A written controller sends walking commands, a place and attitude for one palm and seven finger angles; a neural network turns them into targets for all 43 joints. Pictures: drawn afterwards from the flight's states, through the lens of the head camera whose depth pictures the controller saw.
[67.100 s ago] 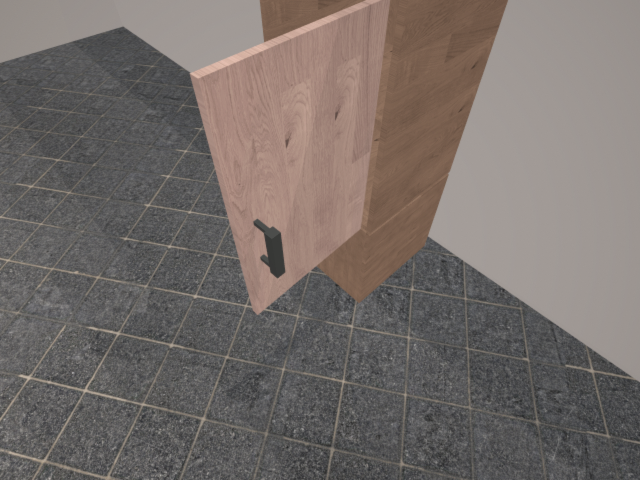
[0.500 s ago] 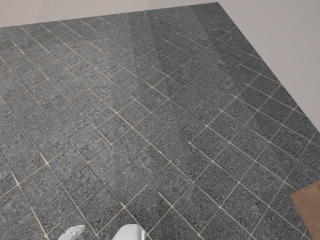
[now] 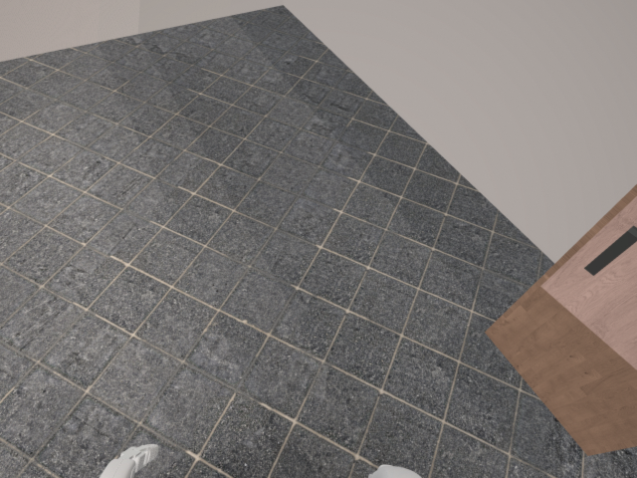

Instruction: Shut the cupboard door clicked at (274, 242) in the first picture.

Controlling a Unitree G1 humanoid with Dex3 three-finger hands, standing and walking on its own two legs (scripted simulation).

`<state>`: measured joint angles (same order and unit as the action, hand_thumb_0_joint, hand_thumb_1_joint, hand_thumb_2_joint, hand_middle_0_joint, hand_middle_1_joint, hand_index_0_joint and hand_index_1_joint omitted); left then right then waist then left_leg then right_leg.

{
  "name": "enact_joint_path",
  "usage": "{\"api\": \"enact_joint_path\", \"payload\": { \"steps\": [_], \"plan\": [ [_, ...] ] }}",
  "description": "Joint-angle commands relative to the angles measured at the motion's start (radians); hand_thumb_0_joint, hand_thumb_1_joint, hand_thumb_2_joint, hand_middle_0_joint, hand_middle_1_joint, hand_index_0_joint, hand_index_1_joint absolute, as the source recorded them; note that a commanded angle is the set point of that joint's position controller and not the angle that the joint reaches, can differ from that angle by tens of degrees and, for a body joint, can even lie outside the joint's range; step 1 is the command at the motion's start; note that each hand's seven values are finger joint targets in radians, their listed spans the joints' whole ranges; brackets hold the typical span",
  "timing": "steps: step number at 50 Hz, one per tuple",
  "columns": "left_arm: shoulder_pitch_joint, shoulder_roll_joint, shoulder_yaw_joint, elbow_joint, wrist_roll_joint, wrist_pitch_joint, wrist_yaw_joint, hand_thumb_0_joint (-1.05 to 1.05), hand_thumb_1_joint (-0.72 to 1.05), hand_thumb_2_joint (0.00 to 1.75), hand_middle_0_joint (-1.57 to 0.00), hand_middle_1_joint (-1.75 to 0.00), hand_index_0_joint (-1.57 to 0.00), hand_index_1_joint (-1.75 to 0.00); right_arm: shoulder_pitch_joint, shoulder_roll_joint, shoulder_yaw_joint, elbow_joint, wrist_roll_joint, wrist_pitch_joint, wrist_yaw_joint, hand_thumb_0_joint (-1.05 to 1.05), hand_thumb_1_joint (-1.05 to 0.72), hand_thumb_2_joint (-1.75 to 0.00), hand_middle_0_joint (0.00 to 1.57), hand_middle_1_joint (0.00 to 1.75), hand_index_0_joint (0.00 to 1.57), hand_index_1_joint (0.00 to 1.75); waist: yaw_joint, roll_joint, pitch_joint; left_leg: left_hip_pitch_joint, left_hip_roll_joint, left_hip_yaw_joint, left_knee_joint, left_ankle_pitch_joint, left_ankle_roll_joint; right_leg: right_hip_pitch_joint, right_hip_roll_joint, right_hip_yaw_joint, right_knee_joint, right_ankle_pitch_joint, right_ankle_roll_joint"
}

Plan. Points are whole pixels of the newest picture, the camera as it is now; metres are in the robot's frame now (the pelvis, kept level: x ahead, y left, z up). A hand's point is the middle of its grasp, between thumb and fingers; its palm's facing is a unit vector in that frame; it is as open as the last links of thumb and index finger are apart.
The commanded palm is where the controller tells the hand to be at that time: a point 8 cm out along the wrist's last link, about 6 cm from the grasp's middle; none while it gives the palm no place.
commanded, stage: turn to face it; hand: left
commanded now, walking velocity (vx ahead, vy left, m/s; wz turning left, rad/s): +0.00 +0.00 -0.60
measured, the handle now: (617, 247) +0.54 -0.54 -0.11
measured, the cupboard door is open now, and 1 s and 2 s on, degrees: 6 6 6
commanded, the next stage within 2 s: take the last steps up to it in 1.38 s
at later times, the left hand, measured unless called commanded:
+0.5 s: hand (197, 454) +0.16 +0.18 -0.18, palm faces -0.24 -0.95 -0.18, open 7.4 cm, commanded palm none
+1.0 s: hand (262, 408) +0.23 +0.10 -0.16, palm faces -0.53 -0.81 -0.26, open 7.4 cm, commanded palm none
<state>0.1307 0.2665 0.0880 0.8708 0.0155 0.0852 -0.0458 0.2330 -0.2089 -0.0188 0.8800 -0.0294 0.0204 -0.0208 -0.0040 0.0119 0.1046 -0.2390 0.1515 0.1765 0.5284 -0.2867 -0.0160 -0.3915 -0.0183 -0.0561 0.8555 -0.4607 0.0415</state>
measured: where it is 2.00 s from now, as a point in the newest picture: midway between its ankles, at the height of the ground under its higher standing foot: outside the picture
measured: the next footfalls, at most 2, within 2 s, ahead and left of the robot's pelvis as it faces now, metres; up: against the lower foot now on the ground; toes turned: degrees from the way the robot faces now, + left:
right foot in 0.08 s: +0.03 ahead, -0.14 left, +0.00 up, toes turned -7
left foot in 0.40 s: +0.11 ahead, +0.11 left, +0.00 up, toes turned -10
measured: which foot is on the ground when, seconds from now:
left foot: down 0.00-0.08, up 0.10-0.38, down 0.40-0.78, up 0.80-1.00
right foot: up 0.00-0.06, down 0.08-0.40, up 0.42-0.76, down 0.78-1.00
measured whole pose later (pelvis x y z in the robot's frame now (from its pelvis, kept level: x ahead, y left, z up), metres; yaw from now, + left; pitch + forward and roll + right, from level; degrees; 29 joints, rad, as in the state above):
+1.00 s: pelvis +0.04 -0.03 +0.00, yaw -34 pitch +1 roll +0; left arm 0.17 0.22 0.05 0.89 0.02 0.05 -0.01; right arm 0.17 -0.26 -0.05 0.89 -0.01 0.06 -0.02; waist -0.01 0.02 0.09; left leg -0.47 0.07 0.04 0.97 -0.43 -0.09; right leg -0.26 0.02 0.04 0.54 -0.30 -0.02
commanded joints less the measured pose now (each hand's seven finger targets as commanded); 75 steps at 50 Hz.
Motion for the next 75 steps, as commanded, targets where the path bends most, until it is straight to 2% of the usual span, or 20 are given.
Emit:
{"api": "enact_joint_path", "payload": {
  "steps": [1,3,4,5,10,18,20,24,36,37,39,40,45,54,55,57,58,63,72,75],
  "plan": [
    [0.007,0.041,0.008,-0.085,0.004,-0.039,0.002,0.0,0.9,0.9,-0.2,-0.3,-0.2,-0.3,0.02,-0.239,-0.079,-0.042,0.001,-0.01,-0.008,0.0,-0.9,-0.9,0.2,0.3,0.2,0.3,-0.008,0.19,-0.148,0.086,0.2,-0.082,-0.039,0.391,0.093,0.118,0.034,-0.06,-0.257,0.141,-0.026],
    [0.125,0.136,0.027,-0.049,0.012,-0.055,0.013,0.0,0.9,0.9,-0.2,-0.3,-0.2,-0.3,0.001,-0.2,-0.078,-0.059,0.015,-0.006,0.001,0.0,-0.9,-0.9,0.2,0.3,0.2,0.3,0.053,-0.01,-0.191,-0.111,0.11,-0.003,0.204,0.133,-0.004,0.382,-0.097,0.096,-0.477,0.384,-0.084],
    [0.168,0.243,0.049,-0.035,0.017,-0.064,0.029,0.0,0.9,0.9,-0.2,-0.3,-0.2,-0.3,-0.046,-0.114,-0.055,-0.111,0.017,-0.005,0.005,0.0,-0.9,-0.9,0.2,0.3,0.2,0.3,0.083,-0.325,-0.163,-0.381,-0.051,0.024,0.451,-0.353,-0.06,0.456,-0.347,0.435,-0.524,0.663,-0.195],
    [0.212,0.261,0.046,-0.028,0.002,-0.058,0.041,0.0,0.9,0.9,-0.2,-0.3,-0.2,-0.3,-0.091,-0.147,-0.051,-0.13,0.014,0.011,-0.004,0.0,-0.9,-0.9,0.2,0.3,0.2,0.3,0.108,-0.229,-0.154,-0.381,-0.048,-0.121,0.579,-0.362,-0.055,0.36,-0.399,0.455,-0.511,0.743,-0.263],
    [0.015,0.157,0.027,-0.075,0.009,-0.058,0.057,0.0,0.9,0.9,-0.2,-0.3,-0.2,-0.3,-0.046,-0.134,-0.05,-0.07,0.016,0.011,-0.003,0.0,-0.9,-0.9,0.2,0.3,0.2,0.3,0.0,-0.17,-0.154,-0.294,-0.043,-0.156,0.547,-0.147,-0.071,0.253,-0.216,0.267,-0.461,0.643,-0.223],
    [-0.011,0.157,0.032,-0.075,0.002,-0.044,0.045,0.0,0.9,0.9,-0.2,-0.3,-0.2,-0.3,0.056,-0.128,-0.047,-0.055,0.021,-0.014,-0.011,0.0,-0.9,-0.9,0.2,0.3,0.2,0.3,-0.042,-0.144,-0.152,0.036,-0.112,-0.126,-0.038,0.055,-0.051,0.067,-0.135,0.338,-0.366,0.474,-0.147],
    [0.037,0.054,0.01,-0.098,-0.01,-0.036,0.03,0.0,0.9,0.9,-0.2,-0.3,-0.2,-0.3,0.101,-0.291,-0.075,-0.062,0.002,-0.025,-0.014,0.0,-0.9,-0.9,0.2,0.3,0.2,0.3,-0.044,0.31,-0.176,0.186,0.255,-0.508,-0.245,0.12,0.097,-0.165,0.082,0.12,-0.021,-0.056,-0.033],
    [-0.004,0.071,0.024,-0.078,0.005,-0.036,0.007,0.0,0.9,0.9,-0.2,-0.3,-0.2,-0.3,0.002,-0.224,-0.054,-0.088,-0.007,-0.029,-0.026,0.0,-0.9,-0.9,0.2,0.3,0.2,0.3,-0.008,0.163,-0.115,0.08,0.227,-0.328,-0.204,0.37,0.16,-0.172,-0.007,0.089,0.319,-0.049,0.003],
    [0.012,0.045,0.006,-0.074,0.004,-0.044,0.003,0.0,0.9,0.9,-0.2,-0.3,-0.2,-0.3,0.022,-0.243,-0.081,-0.037,0.002,-0.011,-0.006,0.0,-0.9,-0.9,0.2,0.3,0.2,0.3,-0.005,0.193,-0.169,0.114,0.199,-0.054,-0.006,0.435,0.077,0.125,0.031,-0.062,-0.305,0.173,-0.03],
    [0.076,0.077,0.014,-0.054,0.006,-0.049,0.008,0.0,0.9,0.9,-0.2,-0.3,-0.2,-0.3,0.008,-0.237,-0.083,-0.044,0.009,-0.01,-0.002,0.0,-0.9,-0.9,0.2,0.3,0.2,0.3,0.029,0.122,-0.189,0.04,0.166,-0.021,0.088,0.349,0.036,0.254,0.014,-0.038,-0.422,0.294,-0.048],
    [0.185,0.25,0.043,-0.02,0.009,-0.066,0.033,0.0,0.9,0.9,-0.2,-0.3,-0.2,-0.3,-0.07,-0.127,-0.055,-0.116,0.018,-0.001,0.004,0.0,-0.9,-0.9,0.2,0.3,0.2,0.3,0.09,-0.293,-0.175,-0.367,-0.058,-0.005,0.493,-0.376,-0.064,0.43,-0.367,0.444,-0.507,0.779,-0.233],
    [0.207,0.241,0.048,-0.015,0.002,-0.063,0.049,0.0,0.9,0.9,-0.2,-0.3,-0.2,-0.3,-0.105,-0.149,-0.052,-0.127,0.017,0.011,-0.009,0.0,-0.9,-0.9,0.2,0.3,0.2,0.3,0.102,-0.233,-0.164,-0.392,-0.046,-0.128,0.598,-0.357,-0.058,0.375,-0.377,0.458,-0.499,0.802,-0.284],
    [0.032,0.154,0.025,-0.059,0.006,-0.064,0.058,0.0,0.9,0.9,-0.2,-0.3,-0.2,-0.3,-0.058,-0.137,-0.047,-0.068,0.016,0.008,-0.004,0.0,-0.9,-0.9,0.2,0.3,0.2,0.3,0.008,-0.174,-0.163,-0.311,-0.047,-0.155,0.533,-0.151,-0.076,0.294,-0.213,0.272,-0.447,0.747,-0.23],
    [0.004,0.163,0.031,-0.055,0.005,-0.052,0.051,0.0,0.9,0.9,-0.2,-0.3,-0.2,-0.3,0.022,-0.123,-0.043,-0.059,0.023,-0.008,-0.011,0.0,-0.9,-0.9,0.2,0.3,0.2,0.3,-0.035,-0.16,-0.156,-0.029,-0.118,-0.141,0.025,0.012,-0.051,0.141,-0.152,0.368,-0.387,0.574,-0.175],
    [-0.004,0.135,0.024,-0.056,-0.001,-0.048,0.049,0.0,0.9,0.9,-0.2,-0.3,-0.2,-0.3,0.065,-0.146,-0.046,-0.043,0.021,-0.016,-0.011,0.0,-0.9,-0.9,0.2,0.3,0.2,0.3,-0.051,-0.076,-0.165,0.085,-0.081,-0.175,-0.116,0.098,-0.039,0.065,-0.095,0.32,-0.324,0.462,-0.126],
    [0.061,0.056,0.007,-0.083,-0.008,-0.044,0.036,0.0,0.9,0.9,-0.2,-0.3,-0.2,-0.3,0.096,-0.295,-0.068,-0.058,-0.001,-0.021,-0.017,0.0,-0.9,-0.9,0.2,0.3,0.2,0.3,-0.041,0.308,-0.178,0.164,0.309,-0.546,-0.245,0.241,0.153,-0.144,0.081,0.093,0.062,-0.164,-0.03],
    [0.028,0.082,0.011,-0.071,0.006,-0.038,0.036,0.0,0.9,0.9,-0.2,-0.3,-0.2,-0.3,0.087,-0.275,-0.062,-0.052,-0.005,-0.024,-0.023,0.0,-0.9,-0.9,0.2,0.3,0.2,0.3,-0.053,0.272,-0.161,0.1,0.31,-0.546,-0.255,0.254,0.176,-0.147,0.05,0.134,0.216,-0.155,-0.021],
    [0.039,0.044,0.007,-0.035,0.001,-0.032,0.015,0.0,0.9,0.9,-0.2,-0.3,-0.2,-0.3,0.002,-0.192,-0.041,-0.059,-0.004,-0.026,-0.029,0.0,-0.9,-0.9,0.2,0.3,0.2,0.3,-0.002,0.168,-0.149,0.14,0.165,-0.234,-0.169,0.51,0.158,-0.129,0.002,0.067,0.214,-0.011,0.006],
    [0.087,0.033,-0.007,0.0,0.003,-0.052,0.025,0.0,0.9,0.9,-0.2,-0.3,-0.2,-0.3,0.039,-0.209,-0.067,0.013,0.007,-0.009,-0.014,0.0,-0.9,-0.9,0.2,0.3,0.2,0.3,0.015,0.15,-0.183,0.079,0.135,-0.133,-0.022,0.432,0.087,0.216,0.032,-0.025,-0.398,0.274,-0.038],
    [0.202,0.199,0.02,0.044,0.008,-0.071,0.048,0.0,0.9,0.9,-0.2,-0.3,-0.2,-0.3,-0.03,-0.098,-0.04,-0.036,0.018,0.002,-0.008,0.0,-0.9,-0.9,0.2,0.3,0.2,0.3,0.08,-0.213,-0.168,-0.277,-0.089,-0.064,0.394,-0.361,-0.037,0.384,-0.377,0.404,-0.532,0.732,-0.259]
  ]
}}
